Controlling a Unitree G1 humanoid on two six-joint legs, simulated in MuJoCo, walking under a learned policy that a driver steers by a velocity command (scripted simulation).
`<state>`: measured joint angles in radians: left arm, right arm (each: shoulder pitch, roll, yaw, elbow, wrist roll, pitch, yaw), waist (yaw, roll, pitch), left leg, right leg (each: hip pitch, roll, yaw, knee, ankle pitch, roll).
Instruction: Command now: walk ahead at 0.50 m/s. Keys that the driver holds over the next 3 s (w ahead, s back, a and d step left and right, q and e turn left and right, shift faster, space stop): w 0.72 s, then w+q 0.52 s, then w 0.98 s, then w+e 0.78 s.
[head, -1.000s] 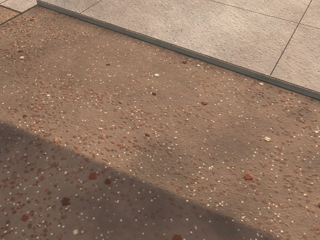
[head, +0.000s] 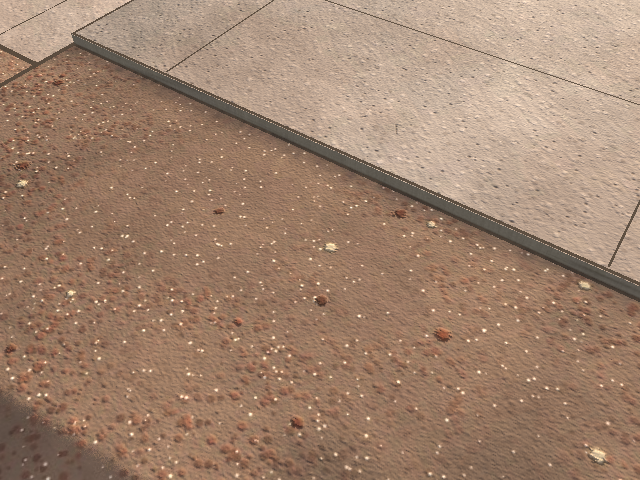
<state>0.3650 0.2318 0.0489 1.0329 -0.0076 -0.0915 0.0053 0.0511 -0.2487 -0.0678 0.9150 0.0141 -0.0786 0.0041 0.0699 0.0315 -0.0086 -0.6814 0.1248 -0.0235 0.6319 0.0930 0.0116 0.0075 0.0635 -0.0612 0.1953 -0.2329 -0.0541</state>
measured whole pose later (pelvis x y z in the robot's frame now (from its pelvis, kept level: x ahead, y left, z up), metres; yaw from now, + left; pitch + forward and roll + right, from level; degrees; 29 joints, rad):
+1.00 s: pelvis +0.59 -0.01 +0.00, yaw +5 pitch +1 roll -1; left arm 0.31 0.23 0.06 1.00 0.02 -0.10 0.00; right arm 0.16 -0.26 -0.09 0.93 0.02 -0.05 0.00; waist 0.04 0.04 0.00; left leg -0.73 0.11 -0.09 0.90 -0.01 0.04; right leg -0.06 0.04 -0.16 0.24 -0.20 -0.06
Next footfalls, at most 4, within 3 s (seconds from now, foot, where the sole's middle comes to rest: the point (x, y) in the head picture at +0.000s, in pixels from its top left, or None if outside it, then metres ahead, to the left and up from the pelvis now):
0.14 left None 0.27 0.15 -0.78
0.68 right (401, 444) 0.59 -0.09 -0.78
1.24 left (294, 324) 0.88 0.16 -0.78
1.76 right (346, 218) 1.25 0.05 -0.78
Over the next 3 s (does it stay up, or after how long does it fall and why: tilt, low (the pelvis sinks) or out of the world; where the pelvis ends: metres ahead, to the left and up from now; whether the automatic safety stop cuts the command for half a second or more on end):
stays up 1.70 0.26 0.03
